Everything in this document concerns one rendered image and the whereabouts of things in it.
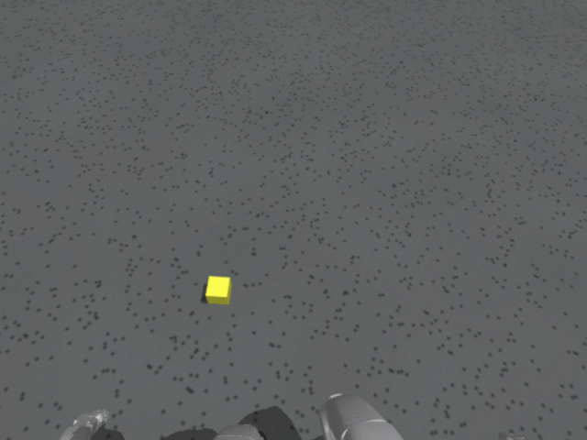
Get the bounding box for left robot hand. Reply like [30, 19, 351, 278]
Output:
[59, 410, 109, 440]

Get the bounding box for cube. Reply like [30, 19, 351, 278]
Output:
[205, 276, 232, 304]

